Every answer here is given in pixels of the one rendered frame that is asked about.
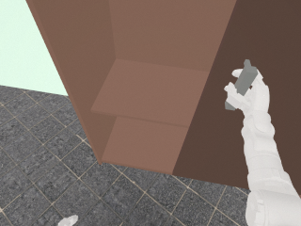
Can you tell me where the robot right hand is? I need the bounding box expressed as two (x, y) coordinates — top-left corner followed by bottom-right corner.
(224, 69), (270, 116)

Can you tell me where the right robot upper arm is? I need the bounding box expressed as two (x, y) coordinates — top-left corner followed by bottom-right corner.
(246, 189), (301, 226)

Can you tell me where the robot left hand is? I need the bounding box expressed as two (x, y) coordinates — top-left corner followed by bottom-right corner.
(57, 215), (78, 226)

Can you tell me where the right robot forearm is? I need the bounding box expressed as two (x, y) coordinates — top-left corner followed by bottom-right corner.
(241, 110), (301, 201)

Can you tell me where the wardrobe door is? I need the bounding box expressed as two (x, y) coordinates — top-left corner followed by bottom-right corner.
(172, 0), (301, 196)

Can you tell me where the handle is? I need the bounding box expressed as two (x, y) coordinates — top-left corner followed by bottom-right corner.
(225, 59), (258, 111)

